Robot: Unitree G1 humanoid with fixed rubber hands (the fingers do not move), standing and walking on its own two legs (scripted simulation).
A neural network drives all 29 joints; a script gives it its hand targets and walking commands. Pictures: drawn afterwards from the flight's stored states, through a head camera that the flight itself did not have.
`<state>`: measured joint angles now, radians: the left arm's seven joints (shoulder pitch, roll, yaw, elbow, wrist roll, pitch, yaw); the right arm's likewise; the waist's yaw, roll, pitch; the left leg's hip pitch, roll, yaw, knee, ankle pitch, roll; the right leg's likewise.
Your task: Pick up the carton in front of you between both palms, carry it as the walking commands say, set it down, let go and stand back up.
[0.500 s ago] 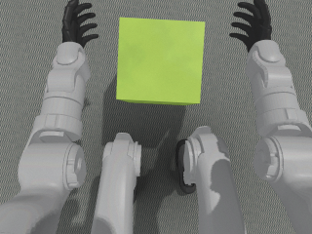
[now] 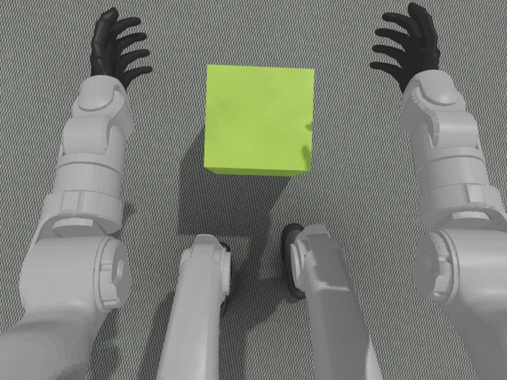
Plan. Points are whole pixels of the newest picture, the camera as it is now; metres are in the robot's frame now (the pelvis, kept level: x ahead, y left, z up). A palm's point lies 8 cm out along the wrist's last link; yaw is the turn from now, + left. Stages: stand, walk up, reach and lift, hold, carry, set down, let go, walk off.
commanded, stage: set down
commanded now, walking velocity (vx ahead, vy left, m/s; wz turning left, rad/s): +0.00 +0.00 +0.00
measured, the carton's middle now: (257, 130) +0.51 -0.02 -0.42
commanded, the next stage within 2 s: let go in 0.20 s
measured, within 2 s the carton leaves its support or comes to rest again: neither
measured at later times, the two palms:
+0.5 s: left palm (45, 72) +0.48 +0.18 +0.03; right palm out of the picture +0.46 -0.25 +0.03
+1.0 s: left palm out of the picture +0.27 +0.22 +0.15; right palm out of the picture +0.26 -0.25 +0.15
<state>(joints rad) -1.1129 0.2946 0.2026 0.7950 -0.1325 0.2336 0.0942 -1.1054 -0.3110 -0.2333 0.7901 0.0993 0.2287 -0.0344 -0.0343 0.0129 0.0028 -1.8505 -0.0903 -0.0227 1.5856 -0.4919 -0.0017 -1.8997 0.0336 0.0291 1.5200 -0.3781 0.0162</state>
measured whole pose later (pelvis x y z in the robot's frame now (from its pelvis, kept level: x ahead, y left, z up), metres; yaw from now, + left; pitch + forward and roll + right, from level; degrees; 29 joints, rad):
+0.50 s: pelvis +0.08 -0.01 +0.15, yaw +0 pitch +41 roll +1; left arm -0.58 0.17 0.18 0.62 0.05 0.10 0.07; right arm -0.59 -0.24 -0.23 0.66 -0.04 0.08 0.08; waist -0.01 0.01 -0.13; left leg -1.28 -0.06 -0.05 0.95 -0.38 -0.01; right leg -1.35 0.03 0.04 0.92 -0.29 -0.01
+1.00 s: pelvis +0.08 -0.01 +0.22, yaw -1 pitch +7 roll +0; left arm 0.19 0.16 0.10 0.42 0.04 0.00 -0.04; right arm 0.16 -0.20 -0.08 0.46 0.01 0.00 0.08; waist -0.01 -0.01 0.05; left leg -0.39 -0.04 -0.07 0.53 -0.26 0.01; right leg -0.44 0.04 0.04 0.50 -0.18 -0.01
